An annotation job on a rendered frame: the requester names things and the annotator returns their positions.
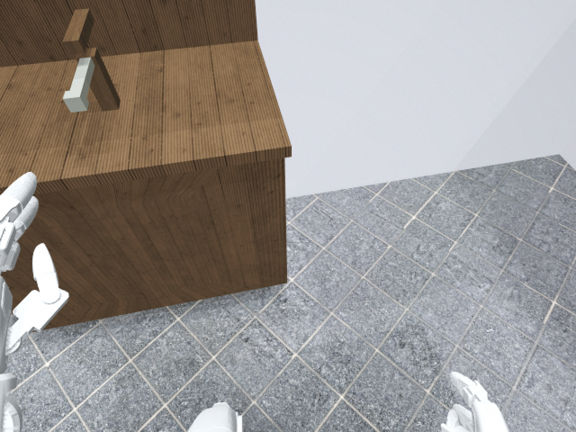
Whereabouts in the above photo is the left robot thigh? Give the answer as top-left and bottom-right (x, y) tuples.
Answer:
(187, 406), (243, 432)

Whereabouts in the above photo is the robot left forearm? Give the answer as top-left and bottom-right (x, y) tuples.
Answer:
(0, 373), (23, 432)

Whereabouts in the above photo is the counter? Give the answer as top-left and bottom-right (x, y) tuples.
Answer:
(0, 0), (292, 332)

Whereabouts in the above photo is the robot left hand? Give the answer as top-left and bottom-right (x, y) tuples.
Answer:
(0, 172), (68, 374)

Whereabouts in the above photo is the robot right hand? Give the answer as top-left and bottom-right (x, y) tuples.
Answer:
(441, 372), (509, 432)

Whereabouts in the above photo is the tap lever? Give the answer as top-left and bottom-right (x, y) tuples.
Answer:
(63, 58), (95, 113)

